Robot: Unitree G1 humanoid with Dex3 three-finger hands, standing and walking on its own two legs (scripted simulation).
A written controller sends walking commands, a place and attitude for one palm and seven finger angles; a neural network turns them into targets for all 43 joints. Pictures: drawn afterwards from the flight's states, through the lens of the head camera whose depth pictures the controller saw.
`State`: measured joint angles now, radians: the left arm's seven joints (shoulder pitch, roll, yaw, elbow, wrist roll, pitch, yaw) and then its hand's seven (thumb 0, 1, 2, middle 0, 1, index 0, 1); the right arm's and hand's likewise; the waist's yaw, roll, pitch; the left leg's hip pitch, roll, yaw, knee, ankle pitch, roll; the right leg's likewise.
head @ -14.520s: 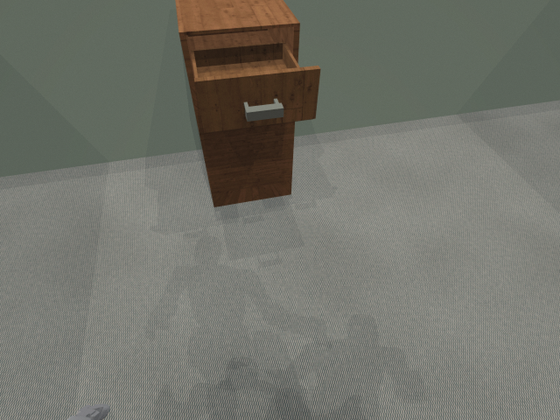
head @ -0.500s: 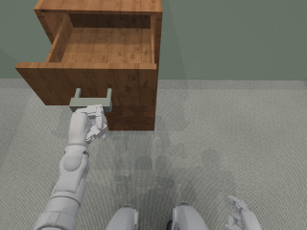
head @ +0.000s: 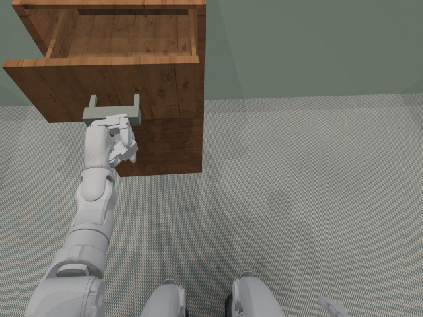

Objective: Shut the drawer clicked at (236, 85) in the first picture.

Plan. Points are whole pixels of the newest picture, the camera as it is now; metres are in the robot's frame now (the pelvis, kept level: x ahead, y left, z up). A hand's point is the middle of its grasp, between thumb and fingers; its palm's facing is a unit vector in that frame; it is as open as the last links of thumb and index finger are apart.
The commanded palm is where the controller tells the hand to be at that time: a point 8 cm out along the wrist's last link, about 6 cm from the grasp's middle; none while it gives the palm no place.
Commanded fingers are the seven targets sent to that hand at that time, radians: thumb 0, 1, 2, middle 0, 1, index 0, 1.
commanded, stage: push the drawer shut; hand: left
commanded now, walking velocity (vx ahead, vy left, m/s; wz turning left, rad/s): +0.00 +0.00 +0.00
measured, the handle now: (114, 107) +0.51 +0.19 +0.05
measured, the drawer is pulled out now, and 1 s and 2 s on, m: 0.17 0.04 0.00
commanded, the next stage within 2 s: pull the fist back off the drawer in 1.60 s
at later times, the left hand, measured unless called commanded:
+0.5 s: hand (138, 114) +0.50 +0.14 +0.04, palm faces +0.07 -1.00 -0.03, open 3.2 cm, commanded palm +0.48 +0.19 +0.04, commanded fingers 0.00 0.90 0.90 -1.40 -1.60 -1.40 -1.60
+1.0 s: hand (140, 92) +0.56 +0.14 +0.04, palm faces +0.07 -1.00 -0.03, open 3.2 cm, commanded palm +0.55 +0.18 +0.04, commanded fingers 0.00 0.90 0.90 -1.40 -1.60 -1.40 -1.60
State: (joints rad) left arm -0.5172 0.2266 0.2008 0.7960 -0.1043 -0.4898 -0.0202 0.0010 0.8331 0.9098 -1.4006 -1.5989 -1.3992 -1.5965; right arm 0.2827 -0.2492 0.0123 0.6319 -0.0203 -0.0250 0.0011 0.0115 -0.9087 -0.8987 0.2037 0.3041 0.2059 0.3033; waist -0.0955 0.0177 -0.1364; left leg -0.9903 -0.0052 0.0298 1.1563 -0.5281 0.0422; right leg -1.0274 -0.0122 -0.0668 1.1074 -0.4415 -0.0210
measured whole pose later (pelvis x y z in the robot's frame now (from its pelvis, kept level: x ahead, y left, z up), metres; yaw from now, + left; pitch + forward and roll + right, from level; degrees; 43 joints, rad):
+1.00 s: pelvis +0.00 +0.00 -0.02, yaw -1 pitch +28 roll -3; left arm -1.04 0.48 0.39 1.26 0.01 -0.47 -0.04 0.01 0.88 0.94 -1.40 -1.60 -1.40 -1.60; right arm 0.36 -0.27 0.05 0.63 -0.07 0.06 0.03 0.01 -0.91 -0.90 0.20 0.30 0.21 0.30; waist -0.23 0.04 -0.12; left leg -1.17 0.02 0.01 1.22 -0.54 0.04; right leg -1.19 0.01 -0.09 1.14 -0.44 -0.03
